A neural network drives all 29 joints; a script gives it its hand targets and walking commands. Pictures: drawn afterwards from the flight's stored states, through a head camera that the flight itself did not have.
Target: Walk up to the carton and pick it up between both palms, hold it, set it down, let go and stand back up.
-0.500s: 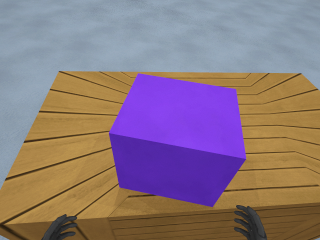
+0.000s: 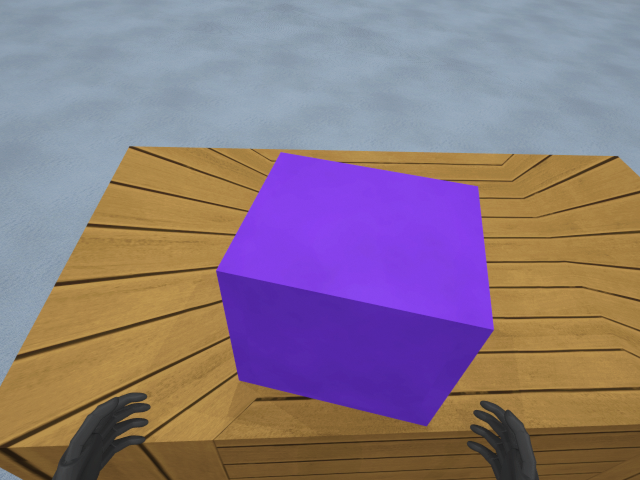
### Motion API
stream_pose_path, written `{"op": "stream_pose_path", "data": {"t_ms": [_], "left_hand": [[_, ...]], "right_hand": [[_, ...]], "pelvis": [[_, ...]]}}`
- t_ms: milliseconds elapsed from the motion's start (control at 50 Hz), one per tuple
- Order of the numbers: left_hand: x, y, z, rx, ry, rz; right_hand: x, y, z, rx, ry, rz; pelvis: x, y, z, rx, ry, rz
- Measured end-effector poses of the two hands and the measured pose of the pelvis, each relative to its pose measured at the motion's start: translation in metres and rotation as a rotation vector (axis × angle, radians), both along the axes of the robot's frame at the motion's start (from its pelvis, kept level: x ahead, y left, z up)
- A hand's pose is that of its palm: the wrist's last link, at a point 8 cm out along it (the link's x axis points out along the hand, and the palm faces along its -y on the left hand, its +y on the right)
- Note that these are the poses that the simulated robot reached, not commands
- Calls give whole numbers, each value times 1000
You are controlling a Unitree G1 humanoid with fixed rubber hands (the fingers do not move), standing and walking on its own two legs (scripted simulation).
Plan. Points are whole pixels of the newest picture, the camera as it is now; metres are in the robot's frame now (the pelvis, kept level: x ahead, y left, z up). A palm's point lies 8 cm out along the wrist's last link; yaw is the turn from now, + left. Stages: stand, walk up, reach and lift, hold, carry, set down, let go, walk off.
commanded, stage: reach and lift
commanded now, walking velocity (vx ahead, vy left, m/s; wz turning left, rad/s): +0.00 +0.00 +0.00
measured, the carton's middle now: (352, 287) +0.40 -0.03 +0.01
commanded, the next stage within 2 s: none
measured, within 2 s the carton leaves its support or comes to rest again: neither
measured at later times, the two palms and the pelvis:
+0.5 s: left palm (88, 398) +0.21 +0.28 +0.02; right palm (515, 430) +0.20 -0.21 +0.01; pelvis +0.01 +0.01 +0.00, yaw -1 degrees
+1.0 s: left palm (117, 321) +0.28 +0.26 +0.07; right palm (538, 384) +0.24 -0.23 +0.06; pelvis +0.01 -0.01 +0.01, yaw -1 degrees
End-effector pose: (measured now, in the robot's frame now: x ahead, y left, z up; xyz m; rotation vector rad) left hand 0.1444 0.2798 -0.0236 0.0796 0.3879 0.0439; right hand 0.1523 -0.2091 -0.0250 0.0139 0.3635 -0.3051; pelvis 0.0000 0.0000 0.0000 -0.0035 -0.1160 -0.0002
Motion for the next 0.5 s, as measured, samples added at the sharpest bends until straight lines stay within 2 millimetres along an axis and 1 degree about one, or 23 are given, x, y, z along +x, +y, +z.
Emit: {"op": "stream_pose_path", "data": {"t_ms": [120, 220, 280, 400, 500], "left_hand": [[4, -1, 4, -3, -45, -12], [13, 4, 8, -3, -50, -13], [23, 7, 15, -5, -55, -16], [48, 6, 34, 0, -88, -36], [64, 2, 45, -3, -93, -45]], "right_hand": [[5, 3, 6, 8, -44, -6], [13, 7, 7, 17, -47, -10], [22, 7, 11, 19, -53, -11], [42, 5, 28, 21, -93, -13], [50, 1, 38, 26, -91, -15]], "pelvis": [[1, -2, -2, 0, 4, 4], [2, -1, -2, 1, 5, 4], [3, 1, -2, 2, 6, 2], [8, 5, 1, 3, 7, -7], [12, 6, 3, 4, 4, -13]]}}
